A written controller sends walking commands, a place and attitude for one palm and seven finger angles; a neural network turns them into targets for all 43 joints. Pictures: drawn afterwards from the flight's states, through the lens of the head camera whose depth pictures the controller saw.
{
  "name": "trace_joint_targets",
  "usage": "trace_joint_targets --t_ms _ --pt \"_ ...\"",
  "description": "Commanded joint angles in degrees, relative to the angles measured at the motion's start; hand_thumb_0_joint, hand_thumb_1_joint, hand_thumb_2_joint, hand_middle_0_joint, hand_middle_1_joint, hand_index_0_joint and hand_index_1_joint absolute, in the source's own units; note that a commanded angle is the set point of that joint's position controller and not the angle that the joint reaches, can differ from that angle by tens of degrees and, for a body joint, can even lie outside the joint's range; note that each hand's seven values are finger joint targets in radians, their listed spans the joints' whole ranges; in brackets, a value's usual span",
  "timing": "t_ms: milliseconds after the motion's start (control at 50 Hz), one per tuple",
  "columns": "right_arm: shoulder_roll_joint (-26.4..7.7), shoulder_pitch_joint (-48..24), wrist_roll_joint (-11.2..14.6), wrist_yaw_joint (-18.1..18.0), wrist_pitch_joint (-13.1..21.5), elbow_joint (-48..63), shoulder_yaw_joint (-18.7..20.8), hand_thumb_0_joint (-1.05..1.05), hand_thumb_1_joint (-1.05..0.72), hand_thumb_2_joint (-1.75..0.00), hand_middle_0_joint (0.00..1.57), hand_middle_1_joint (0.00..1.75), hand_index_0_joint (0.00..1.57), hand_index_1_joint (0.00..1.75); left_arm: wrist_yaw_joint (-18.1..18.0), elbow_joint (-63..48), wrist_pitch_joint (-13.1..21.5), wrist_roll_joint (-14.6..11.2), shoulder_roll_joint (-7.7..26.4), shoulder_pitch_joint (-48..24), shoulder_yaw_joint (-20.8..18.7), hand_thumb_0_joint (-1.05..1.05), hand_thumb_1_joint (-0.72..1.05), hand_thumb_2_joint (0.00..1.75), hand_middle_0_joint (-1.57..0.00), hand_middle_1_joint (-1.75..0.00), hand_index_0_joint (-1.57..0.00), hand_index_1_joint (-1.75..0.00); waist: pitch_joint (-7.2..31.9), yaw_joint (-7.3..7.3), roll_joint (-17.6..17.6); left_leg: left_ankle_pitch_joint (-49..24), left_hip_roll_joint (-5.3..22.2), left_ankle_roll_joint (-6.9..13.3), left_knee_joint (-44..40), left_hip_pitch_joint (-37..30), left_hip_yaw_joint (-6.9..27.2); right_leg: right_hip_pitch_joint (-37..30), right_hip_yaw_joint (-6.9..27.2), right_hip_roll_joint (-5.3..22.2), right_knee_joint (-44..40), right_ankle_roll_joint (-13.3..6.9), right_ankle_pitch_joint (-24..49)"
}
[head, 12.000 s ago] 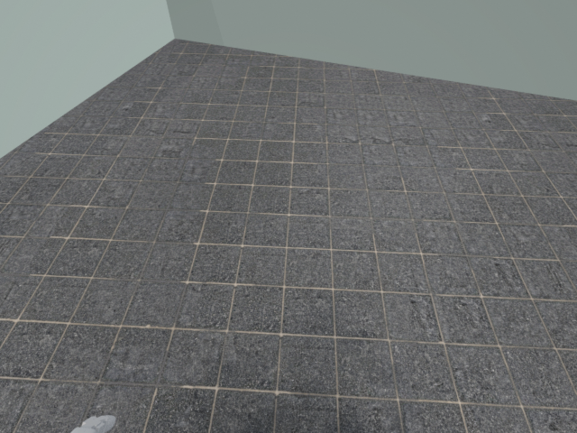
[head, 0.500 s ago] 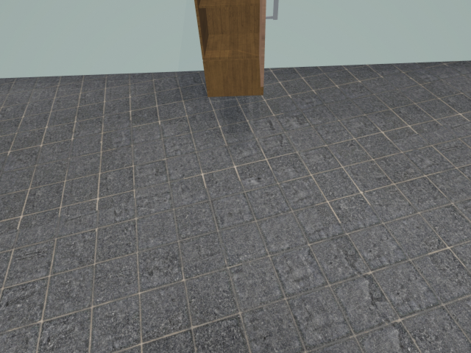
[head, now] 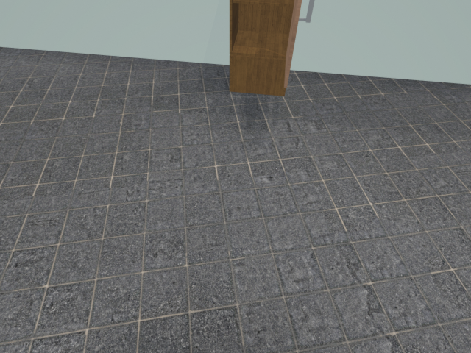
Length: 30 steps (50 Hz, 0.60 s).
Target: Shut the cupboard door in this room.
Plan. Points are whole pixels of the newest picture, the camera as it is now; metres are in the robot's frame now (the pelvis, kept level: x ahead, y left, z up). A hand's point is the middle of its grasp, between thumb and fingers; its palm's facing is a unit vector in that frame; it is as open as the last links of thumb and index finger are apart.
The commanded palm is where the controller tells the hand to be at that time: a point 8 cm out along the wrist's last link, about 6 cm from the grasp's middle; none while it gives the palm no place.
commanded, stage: turn or walk to find it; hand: left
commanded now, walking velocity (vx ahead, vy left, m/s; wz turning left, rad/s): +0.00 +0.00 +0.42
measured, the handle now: (306, 6) +1.64 -0.22 -0.02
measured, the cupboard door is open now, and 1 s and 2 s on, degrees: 89 89 89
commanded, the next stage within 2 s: stand and wait in 0.02 s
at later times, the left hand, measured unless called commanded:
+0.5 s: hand out of the picture -0.02 +0.22 -0.17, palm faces +0.12 -0.97 -0.21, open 7.4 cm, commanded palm none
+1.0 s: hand out of the picture -0.04 +0.22 -0.19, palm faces +0.22 -0.95 -0.21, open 7.4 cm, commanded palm none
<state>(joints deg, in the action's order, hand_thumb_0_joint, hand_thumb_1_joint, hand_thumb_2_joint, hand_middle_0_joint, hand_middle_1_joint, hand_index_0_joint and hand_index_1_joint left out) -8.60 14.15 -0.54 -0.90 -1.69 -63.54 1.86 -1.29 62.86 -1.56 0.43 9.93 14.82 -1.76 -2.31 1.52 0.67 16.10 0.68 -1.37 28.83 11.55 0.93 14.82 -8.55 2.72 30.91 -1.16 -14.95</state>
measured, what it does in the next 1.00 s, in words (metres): stands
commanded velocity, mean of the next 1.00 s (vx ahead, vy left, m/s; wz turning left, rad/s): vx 0.00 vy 0.00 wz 0.17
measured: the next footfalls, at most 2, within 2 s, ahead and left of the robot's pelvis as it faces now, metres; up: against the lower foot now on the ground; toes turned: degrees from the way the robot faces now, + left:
right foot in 1.32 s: +0.02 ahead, -0.11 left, +0.00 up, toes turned +17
left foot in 1.74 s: -0.07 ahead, +0.11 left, +0.00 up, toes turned +35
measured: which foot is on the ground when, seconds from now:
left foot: down 0.00-1.00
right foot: down 0.00-1.00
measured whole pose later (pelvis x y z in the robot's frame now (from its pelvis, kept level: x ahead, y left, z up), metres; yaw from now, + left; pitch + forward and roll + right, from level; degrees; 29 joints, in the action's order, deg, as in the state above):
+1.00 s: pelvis -0.03 +0.03 -0.01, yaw +10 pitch -1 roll -1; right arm -9.2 17.1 -0.9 -0.1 -2.3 -61.4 3.0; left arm -1.7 59.9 -2.0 1.0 9.9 13.6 -2.7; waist -2.9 -0.3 0.1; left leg 17.1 -0.2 0.6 36.8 19.2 0.7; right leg 15.2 -9.4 4.8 35.3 0.6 -19.0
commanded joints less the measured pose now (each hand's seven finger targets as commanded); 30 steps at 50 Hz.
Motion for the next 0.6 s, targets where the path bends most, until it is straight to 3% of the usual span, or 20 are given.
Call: trace_joint_targets --t_ms 0,20,40,60,100,140,180,200,220,240,260,280,320,360,400,420,460,480,500,580 --pt "-7.2 -1.4 -0.3 -0.3 0.6 6.0 1.5 0.0 -0.9 -0.9 0.2 0.3 0.2 0.3 -0.2 -3.6 1.2 0.6 8.2 3.6 -2.2 0.0 0.9 0.9 -0.2 -0.3 -0.2 -0.3 -0.6 0.6 2.3 -0.1 2.7 2.6 -0.8 12.8 3.6 -5.6 10.7 10.0 -10.1 -0.6 -4.0" --pt "-6.1 -0.5 -0.3 -0.4 0.3 6.0 1.7 0.0 -0.9 -0.9 0.2 0.3 0.2 0.3 -0.4 -3.7 1.2 0.8 9.4 3.9 -2.6 0.0 0.9 0.9 -0.2 -0.3 -0.2 -0.3 0.0 0.44 8.1 3.1 0.3 1.5 6.3 11.9 -0.5 -4.5 16.0 15.4 -15.3 -3.7 -7.8" --pt "-6.1 -0.6 -0.5 -0.3 0.0 6.2 1.9 0.0 -0.9 -0.9 0.2 0.3 0.2 0.3 -0.4 -4.1 1.4 0.9 9.9 3.7 -2.9 0.0 0.9 0.9 -0.2 -0.3 -0.2 -0.3 0.4 0.8 10.9 8.6 0.2 1.0 14.5 11.7 -1.3 -2.9 19.3 19.0 -18.6 -6.8 -8.4" --pt "-6.4 -1.4 -0.5 -0.2 0.0 6.5 2.0 0.0 -0.9 -0.9 0.2 0.3 0.2 0.3 -0.5 -4.3 1.6 1.1 9.3 3.2 -2.7 0.0 0.9 0.9 -0.2 -0.3 -0.2 -0.3 0.2 0.84 9.7 11.6 1.2 1.2 20.1 12.1 -0.5 -1.4 19.6 20.2 -19.0 -8.6 -5.4" --pt "-4.8 -0.6 -0.1 0.1 0.0 6.4 1.8 0.0 -0.9 -0.9 0.2 0.3 0.2 0.3 -0.8 -4.8 1.7 1.5 9.1 0.2 -2.5 0.0 0.9 0.9 -0.2 -0.3 -0.2 -0.3 0.1 -0.65 6.4 12.1 2.4 1.1 21.0 9.8 -0.7 0.8 14.7 19.3 -17.1 -8.5 -0.1" --pt "-3.7 0.3 0.0 0.3 0.2 5.9 1.3 0.0 -0.9 -0.9 0.2 0.3 0.2 0.3 -0.6 -4.5 1.7 1.5 9.5 -0.4 -2.5 0.0 0.9 0.9 -0.2 -0.3 -0.2 -0.3 0.5 -0.95 7.2 9.6 1.9 0.6 13.5 7.2 -2.8 -0.4 10.1 16.6 -13.9 -7.0 4.5" --pt "-3.3 2.0 0.0 0.3 0.8 4.9 0.8 0.0 -0.9 -0.9 0.2 0.3 0.2 0.3 -0.5 -3.6 1.5 1.0 9.0 -0.2 -2.1 0.0 0.9 0.9 -0.2 -0.3 -0.2 -0.3 1.5 -1.7 6.2 1.0 1.5 0.4 2.0 0.0 -3.9 1.9 7.4 14.0 -10.2 -4.2 2.8" --pt "-4.4 3.6 -0.1 0.2 1.3 4.1 0.7 0.0 -0.9 -0.9 0.2 0.3 0.2 0.3 -0.5 -3.6 1.2 0.6 8.3 -0.5 -1.7 0.0 0.9 0.9 -0.2 -0.3 -0.2 -0.3 1.6 -2.62 2.5 -3.2 2.8 0.7 -4.1 -4.2 -2.1 5.1 5.3 11.8 -6.6 -1.7 -1.0" --pt "-7.1 3.3 -0.5 0.1 1.9 4.3 1.0 0.0 -0.9 -0.9 0.2 0.3 0.2 0.3 -0.3 -4.2 0.9 0.3 5.9 0.2 -1.3 0.0 0.9 0.9 -0.2 -0.3 -0.2 -0.3 0.5 -2.02 -7.2 -4.6 9.2 2.8 -9.7 -3.4 7.2 8.0 2.1 6.5 -1.1 1.3 -4.0" --pt "-10.6 1.8 -0.7 -0.2 2.0 5.3 1.4 0.0 -0.9 -0.9 0.2 0.3 0.2 0.3 -0.2 -4.9 0.7 0.1 4.0 0.4 -0.7 0.0 0.9 0.9 -0.2 -0.3 -0.2 -0.3 -0.1 -1.3 -12.5 -2.3 15.1 6.1 -14.8 1.6 14.4 6.0 0.9 3.3 2.5 3.1 -5.6" --pt "-10.6 -0.4 -0.7 -0.6 2.3 5.2 1.4 0.0 -0.9 -0.9 0.2 0.3 0.2 0.3 -0.2 -4.4 0.2 0.5 3.7 -0.8 -0.4 0.0 0.9 0.9 -0.2 -0.3 -0.2 -0.3 -1.4 -1.5 -14.6 0.0 16.3 8.2 -18.5 5.0 16.4 4.4 1.9 2.6 7.8 3.4 -8.8" --pt "-10.3 -1.8 -0.5 -0.9 2.4 5.3 1.2 0.0 -0.9 -0.9 0.2 0.3 0.2 0.3 -0.1 -3.9 -0.2 0.7 4.3 -0.7 -0.3 0.0 0.9 0.9 -0.2 -0.3 -0.2 -0.3 -3.1 -0.86 -14.2 -0.7 16.1 8.9 -19.2 7.7 15.3 3.3 3.9 3.0 11.5 2.9 -10.7" --pt "-9.1 -3.0 -0.6 -1.3 2.7 4.7 0.8 0.0 -0.9 -0.9 0.2 0.3 0.2 0.3 0.1 -2.4 0.1 0.8 3.3 1.3 0.1 0.0 0.9 0.9 -0.2 -0.3 -0.2 -0.3 -2.0 0.13 -10.1 -8.6 14.1 9.3 -16.1 4.2 11.1 3.7 5.7 3.0 10.9 2.8 -9.8" --pt "-8.5 -2.4 -0.4 -1.4 3.0 3.9 0.8 0.0 -0.9 -0.9 0.2 0.3 0.2 0.3 0.1 -1.4 0.7 0.7 2.5 2.8 0.5 0.0 0.9 0.9 -0.2 -0.3 -0.2 -0.3 0.0 0.34 -7.5 -15.5 12.0 8.4 -12.6 0.8 7.7 1.3 5.5 2.6 3.7 3.1 -6.0" --pt "-7.9 -0.9 0.1 -1.5 3.3 3.1 0.6 0.0 -0.9 -0.9 0.2 0.3 0.2 0.3 0.0 0.0 1.6 0.5 3.3 5.0 0.8 0.0 0.9 0.9 -0.2 -0.3 -0.2 -0.3 2.7 0.48 -3.7 -20.5 8.9 5.9 -7.7 -1.8 4.8 -3.5 6.1 2.9 -7.4 3.1 4.9" --pt "-6.8 0.1 0.4 -1.3 3.4 2.6 0.4 0.0 -0.9 -0.9 0.2 0.3 0.2 0.3 -0.3 0.5 2.0 0.5 4.3 5.1 0.8 0.0 0.9 0.9 -0.2 -0.3 -0.2 -0.3 3.0 -0.41 -1.7 -19.3 7.1 4.2 -6.3 -1.1 3.0 -6.0 7.9 4.6 -9.1 2.4 11.0" --pt "-6.0 1.2 0.4 -0.9 3.4 2.1 0.3 0.0 -0.9 -0.9 0.2 0.3 0.2 0.3 -0.6 0.5 2.3 0.3 5.5 4.3 1.0 0.0 0.9 0.9 -0.2 -0.3 -0.2 -0.3 3.4 -1.28 -3.3 -17.9 5.5 2.7 -7.1 -2.1 2.1 -6.4 8.1 6.6 -8.3 1.4 14.7" --pt "-5.8 1.2 0.3 -0.9 2.9 1.7 0.3 0.0 -0.9 -0.9 0.2 0.3 0.2 0.3 -0.6 0.8 2.4 0.3 5.7 3.4 0.8 0.0 0.9 0.9 -0.2 -0.3 -0.2 -0.3 2.3 -1.46 2.3 -16.2 5.5 2.2 -6.7 -2.1 1.9 -5.2 8.6 5.6 -8.1 1.1 14.1" --pt "-6.2 1.3 0.3 -1.0 2.9 1.5 0.3 0.0 -0.9 -0.9 0.2 0.3 0.2 0.3 -0.5 0.8 2.4 0.2 5.1 3.2 1.0 0.0 0.9 0.9 -0.2 -0.3 -0.2 -0.3 1.4 -1.56 3.6 -14.7 5.5 2.2 -7.1 -2.6 1.4 -4.0 8.6 5.9 -8.8 1.0 12.9" --pt "-6.1 2.2 0.3 -0.9 3.0 0.4 -0.2 0.0 -0.9 -0.9 0.2 0.3 0.2 0.3 -0.6 1.0 2.3 0.1 4.8 3.1 1.2 0.0 0.9 0.9 -0.2 -0.3 -0.2 -0.3 -1.0 -1.4 1.0 -11.2 5.6 2.3 -9.6 -2.1 1.5 -3.4 8.7 5.1 -10.8 1.1 7.3"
